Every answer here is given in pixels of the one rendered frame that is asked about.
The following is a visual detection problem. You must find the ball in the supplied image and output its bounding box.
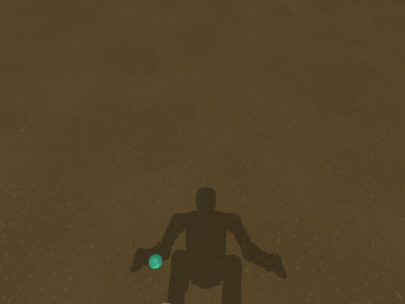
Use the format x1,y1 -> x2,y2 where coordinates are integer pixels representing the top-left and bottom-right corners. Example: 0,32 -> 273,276
149,254 -> 163,269

